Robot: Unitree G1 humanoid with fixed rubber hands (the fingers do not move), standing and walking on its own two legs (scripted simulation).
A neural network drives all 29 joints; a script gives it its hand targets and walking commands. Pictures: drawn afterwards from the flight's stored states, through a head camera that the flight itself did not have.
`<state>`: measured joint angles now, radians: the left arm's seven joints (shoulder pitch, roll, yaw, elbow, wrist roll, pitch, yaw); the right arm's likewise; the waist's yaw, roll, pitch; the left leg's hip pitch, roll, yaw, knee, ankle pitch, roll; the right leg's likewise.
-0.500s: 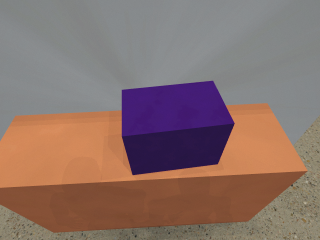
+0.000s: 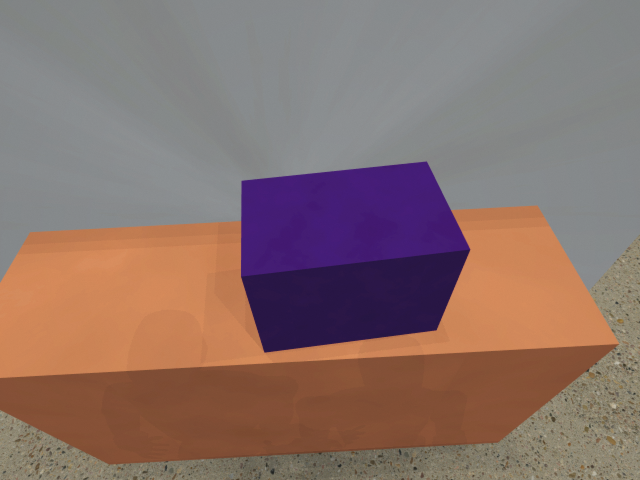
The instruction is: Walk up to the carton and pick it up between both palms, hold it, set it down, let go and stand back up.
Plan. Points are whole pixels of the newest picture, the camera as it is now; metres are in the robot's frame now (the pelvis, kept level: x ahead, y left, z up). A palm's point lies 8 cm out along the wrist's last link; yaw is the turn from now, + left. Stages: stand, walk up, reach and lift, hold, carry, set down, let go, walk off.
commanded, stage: stand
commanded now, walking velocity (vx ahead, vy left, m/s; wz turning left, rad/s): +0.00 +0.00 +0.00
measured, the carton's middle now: (343, 259) +0.45 -0.02 -0.03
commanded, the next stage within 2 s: none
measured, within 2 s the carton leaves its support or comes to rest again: neither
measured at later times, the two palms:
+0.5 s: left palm out of the picture +0.03 +0.25 -0.13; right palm out of the picture +0.04 -0.26 -0.12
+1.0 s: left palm out of the picture +0.02 +0.24 -0.13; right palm out of the picture +0.02 -0.26 -0.13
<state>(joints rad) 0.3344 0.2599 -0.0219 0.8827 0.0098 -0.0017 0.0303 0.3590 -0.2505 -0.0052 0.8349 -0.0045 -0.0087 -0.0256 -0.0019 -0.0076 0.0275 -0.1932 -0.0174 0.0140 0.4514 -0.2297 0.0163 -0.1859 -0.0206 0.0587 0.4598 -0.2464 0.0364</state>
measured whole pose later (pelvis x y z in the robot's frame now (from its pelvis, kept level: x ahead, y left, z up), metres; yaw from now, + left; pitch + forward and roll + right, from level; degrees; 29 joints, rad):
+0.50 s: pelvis +0.01 +0.00 +0.00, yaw +0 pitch -2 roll +0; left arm 0.33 0.25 -0.01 0.92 0.01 0.00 0.04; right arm 0.34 -0.24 -0.01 0.88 0.00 -0.01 -0.03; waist 0.00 -0.01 0.03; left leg -0.18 -0.01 0.01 0.44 -0.23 0.01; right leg -0.17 -0.01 0.05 0.45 -0.25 0.03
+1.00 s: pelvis +0.00 -0.01 +0.00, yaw +0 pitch -2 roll +0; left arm 0.33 0.24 -0.02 0.95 0.01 0.00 0.04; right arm 0.34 -0.23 0.00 0.94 0.00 -0.01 -0.04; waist 0.00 0.00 0.04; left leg -0.17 -0.01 0.00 0.43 -0.22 0.01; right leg -0.16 -0.01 0.05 0.43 -0.24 0.03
